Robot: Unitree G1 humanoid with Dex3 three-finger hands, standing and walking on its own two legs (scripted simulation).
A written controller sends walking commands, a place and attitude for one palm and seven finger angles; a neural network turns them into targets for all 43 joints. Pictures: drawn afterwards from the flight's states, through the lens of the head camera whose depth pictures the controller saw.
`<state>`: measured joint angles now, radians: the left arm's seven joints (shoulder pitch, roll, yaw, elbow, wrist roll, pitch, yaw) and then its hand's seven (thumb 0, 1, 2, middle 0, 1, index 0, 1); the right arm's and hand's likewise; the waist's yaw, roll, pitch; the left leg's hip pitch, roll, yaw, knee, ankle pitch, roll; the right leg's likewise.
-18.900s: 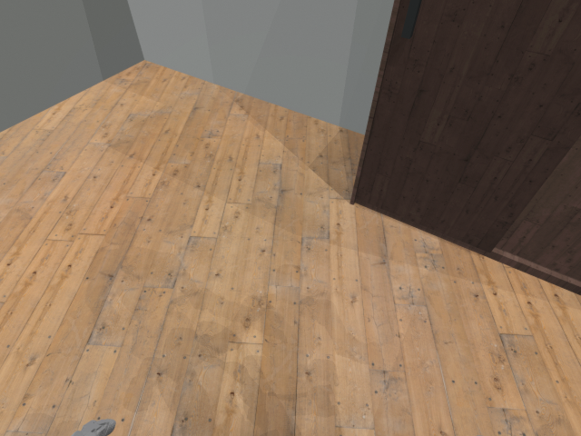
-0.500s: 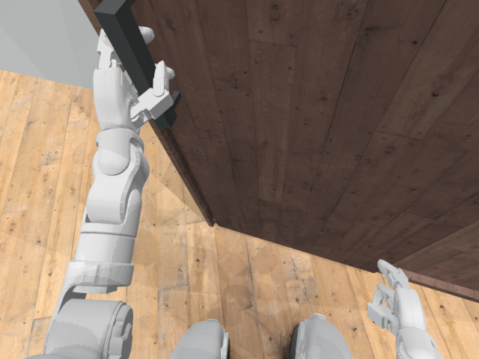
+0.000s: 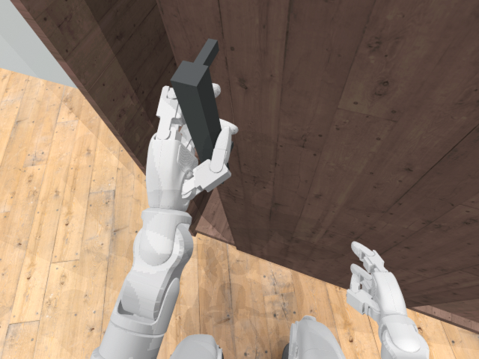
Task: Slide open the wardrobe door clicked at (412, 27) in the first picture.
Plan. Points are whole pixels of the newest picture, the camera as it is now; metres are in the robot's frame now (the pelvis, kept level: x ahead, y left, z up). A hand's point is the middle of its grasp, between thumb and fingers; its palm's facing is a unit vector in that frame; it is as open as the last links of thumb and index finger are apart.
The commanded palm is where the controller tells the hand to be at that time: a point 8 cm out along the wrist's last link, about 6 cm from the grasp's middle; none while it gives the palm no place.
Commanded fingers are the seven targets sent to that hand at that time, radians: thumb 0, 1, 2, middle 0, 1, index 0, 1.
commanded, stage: step sideways, sliding the door along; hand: left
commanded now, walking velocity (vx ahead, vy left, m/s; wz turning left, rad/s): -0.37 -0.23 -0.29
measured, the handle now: (214, 122) +0.38 +0.10 +0.16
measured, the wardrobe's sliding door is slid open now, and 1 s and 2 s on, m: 0.19 0.41 0.45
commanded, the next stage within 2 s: stop walking and hold the door there in 1.48 s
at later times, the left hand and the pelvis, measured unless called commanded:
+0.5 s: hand (349, 200) +0.30 -0.06 +0.16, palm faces -0.13 -0.99 -0.05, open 6.5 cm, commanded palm +0.29 -0.03 +0.15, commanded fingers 0.00 0.90 0.90 -0.45 -1.40 -0.45 -1.40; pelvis -0.04 -0.10 +0.00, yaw -9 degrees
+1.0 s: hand (428, 217) +0.29 -0.14 +0.16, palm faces +0.13 -0.99 -0.08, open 6.6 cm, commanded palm +0.26 -0.16 +0.15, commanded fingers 0.00 0.90 0.90 -0.45 -1.40 -0.45 -1.40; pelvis -0.13 -0.24 +0.00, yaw -9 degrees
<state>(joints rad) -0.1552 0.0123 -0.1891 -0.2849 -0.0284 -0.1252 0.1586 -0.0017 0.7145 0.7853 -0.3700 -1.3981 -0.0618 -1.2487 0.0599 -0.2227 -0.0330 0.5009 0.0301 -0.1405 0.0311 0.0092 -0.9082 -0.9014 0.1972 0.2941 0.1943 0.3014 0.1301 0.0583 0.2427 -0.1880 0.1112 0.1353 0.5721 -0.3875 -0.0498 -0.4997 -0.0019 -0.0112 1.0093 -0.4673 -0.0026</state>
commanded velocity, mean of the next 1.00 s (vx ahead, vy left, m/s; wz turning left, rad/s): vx -0.13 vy -0.29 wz -0.07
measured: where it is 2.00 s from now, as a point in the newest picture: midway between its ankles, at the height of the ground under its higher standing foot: outside the picture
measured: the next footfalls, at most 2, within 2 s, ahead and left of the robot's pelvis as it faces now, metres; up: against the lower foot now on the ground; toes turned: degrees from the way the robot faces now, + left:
right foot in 0.16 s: +0.13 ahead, -0.14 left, +0.00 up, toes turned -11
left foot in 0.52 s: -0.03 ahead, +0.05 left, +0.00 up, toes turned -1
